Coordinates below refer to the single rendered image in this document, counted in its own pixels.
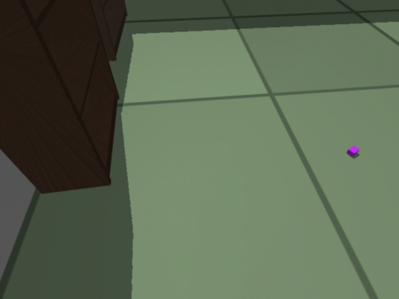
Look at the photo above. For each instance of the small box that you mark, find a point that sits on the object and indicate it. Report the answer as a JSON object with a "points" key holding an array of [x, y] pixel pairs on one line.
{"points": [[353, 150]]}

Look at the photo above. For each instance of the bookshelf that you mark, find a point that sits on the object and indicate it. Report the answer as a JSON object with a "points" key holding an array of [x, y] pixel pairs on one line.
{"points": [[110, 16], [58, 97]]}

